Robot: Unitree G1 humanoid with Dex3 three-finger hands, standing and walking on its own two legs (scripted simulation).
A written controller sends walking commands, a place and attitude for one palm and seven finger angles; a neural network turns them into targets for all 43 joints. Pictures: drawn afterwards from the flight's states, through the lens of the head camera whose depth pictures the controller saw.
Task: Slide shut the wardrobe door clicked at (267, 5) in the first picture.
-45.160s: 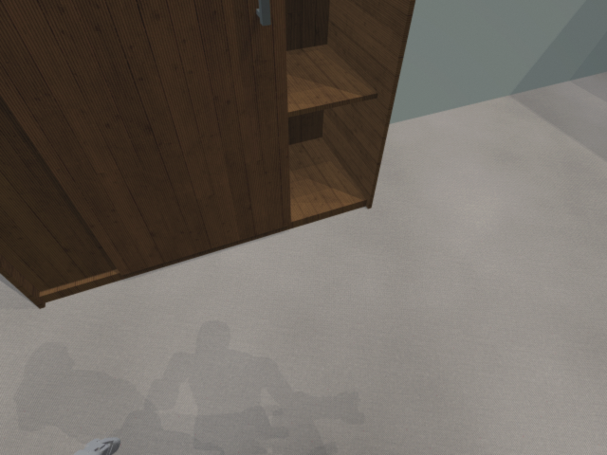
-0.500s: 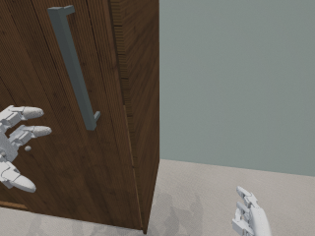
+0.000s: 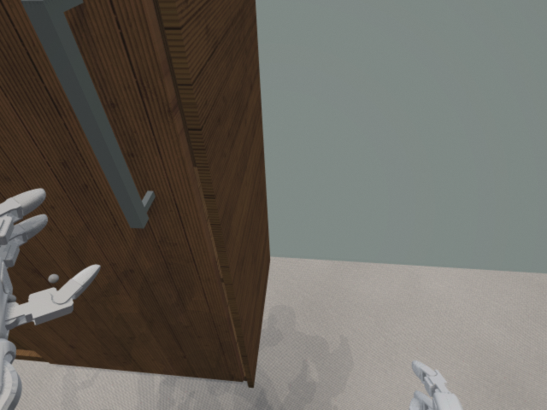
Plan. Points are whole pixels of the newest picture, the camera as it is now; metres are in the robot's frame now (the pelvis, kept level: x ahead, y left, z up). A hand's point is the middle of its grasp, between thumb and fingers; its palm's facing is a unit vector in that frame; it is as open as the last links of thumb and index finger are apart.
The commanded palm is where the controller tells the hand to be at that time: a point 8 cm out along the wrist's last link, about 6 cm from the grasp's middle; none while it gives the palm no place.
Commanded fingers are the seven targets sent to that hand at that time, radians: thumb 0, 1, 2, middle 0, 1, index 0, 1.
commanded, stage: draw the hand back to the body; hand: left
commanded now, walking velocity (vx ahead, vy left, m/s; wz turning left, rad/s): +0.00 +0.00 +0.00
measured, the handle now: (110, 129) +0.35 +0.26 +0.27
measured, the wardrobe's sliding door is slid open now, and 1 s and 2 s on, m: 0.01 0.01 0.01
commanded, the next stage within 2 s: step back with the hand held close in 0.58 s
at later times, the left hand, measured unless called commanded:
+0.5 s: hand (64, 282) +0.19 +0.27 +0.16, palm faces +0.48 -0.80 -0.37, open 7.5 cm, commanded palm +0.14 +0.30 +0.18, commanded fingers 0.00 0.90 0.90 -0.20 -0.30 -0.20 -0.30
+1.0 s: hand (67, 290) +0.19 +0.27 +0.15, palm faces +0.35 -0.80 -0.49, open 7.4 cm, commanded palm +0.13 +0.31 +0.18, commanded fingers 0.00 0.90 0.90 -0.20 -0.30 -0.20 -0.30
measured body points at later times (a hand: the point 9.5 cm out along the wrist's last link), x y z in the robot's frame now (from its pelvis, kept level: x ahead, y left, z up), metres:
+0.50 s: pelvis +0.01 +0.00 +0.00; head -0.02 -0.01 +0.45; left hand +0.16 +0.31 +0.18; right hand +0.21 -0.21 -0.08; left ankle -0.01 +0.11 -0.74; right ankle -0.01 -0.11 -0.74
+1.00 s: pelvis -0.02 +0.02 +0.00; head +0.00 +0.01 +0.45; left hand +0.17 +0.31 +0.18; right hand +0.16 -0.23 -0.08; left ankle -0.01 +0.11 -0.74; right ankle -0.01 -0.11 -0.74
